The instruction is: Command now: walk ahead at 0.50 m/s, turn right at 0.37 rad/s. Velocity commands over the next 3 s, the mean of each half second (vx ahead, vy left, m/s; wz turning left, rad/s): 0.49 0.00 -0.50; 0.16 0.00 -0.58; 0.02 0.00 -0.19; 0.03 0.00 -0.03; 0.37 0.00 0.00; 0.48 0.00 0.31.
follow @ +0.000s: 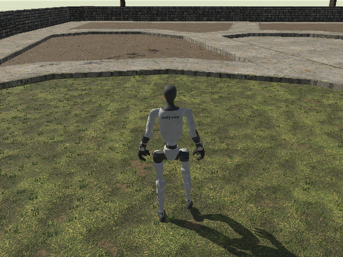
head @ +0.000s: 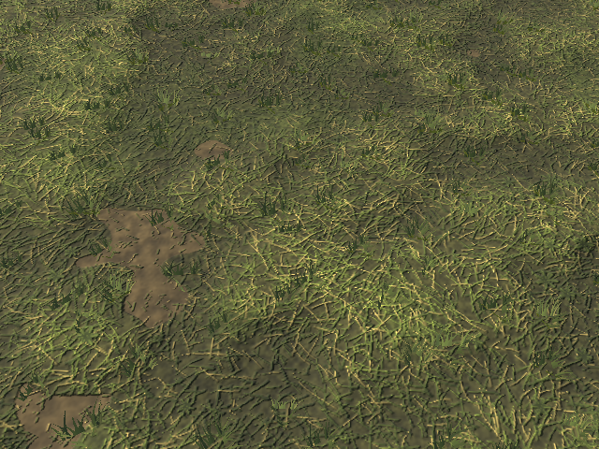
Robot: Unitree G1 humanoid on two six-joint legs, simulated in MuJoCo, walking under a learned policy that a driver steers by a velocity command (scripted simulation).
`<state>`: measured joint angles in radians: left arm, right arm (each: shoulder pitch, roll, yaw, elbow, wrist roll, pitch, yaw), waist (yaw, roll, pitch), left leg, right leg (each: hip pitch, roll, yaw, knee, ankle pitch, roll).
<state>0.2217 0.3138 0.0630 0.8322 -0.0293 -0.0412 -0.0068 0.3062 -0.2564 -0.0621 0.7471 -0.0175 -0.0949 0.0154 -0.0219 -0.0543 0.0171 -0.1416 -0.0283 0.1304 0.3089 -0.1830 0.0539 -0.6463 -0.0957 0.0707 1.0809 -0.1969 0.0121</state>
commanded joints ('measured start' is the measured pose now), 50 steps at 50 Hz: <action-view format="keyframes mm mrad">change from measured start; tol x32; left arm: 1 15 28 11 -52 6 0 -3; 50 16 53 28 -244 23 99 42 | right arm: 1 -57 -121 -33 -48 -4 -27 -14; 50 -221 -154 -28 -109 -2 75 -46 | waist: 1 31 116 18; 11 -34 106 72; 17 113 -141 -422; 50 19 181 -141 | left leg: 1 15 273 -110 -187 245 140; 9 202 317 30 -144 320 101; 14 227 293 101 282 928 34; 17 -582 -30 -163 1102 -443 -87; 18 -686 33 -237 1113 -359 -61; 37 -91 70 -238 80 360 -38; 39 333 503 -749 113 790 235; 43 -4 321 -459 18 160 158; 50 -50 299 -257 -33 234 203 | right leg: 1 -62 -26 56 -97 156 10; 14 281 150 -199 -476 14 -151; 17 1088 -253 792 -732 -89 -479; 27 363 9 117 -781 659 -263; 37 452 77 291 -418 267 -107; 39 104 255 129 53 -565 -8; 50 178 54 -27 -96 -221 62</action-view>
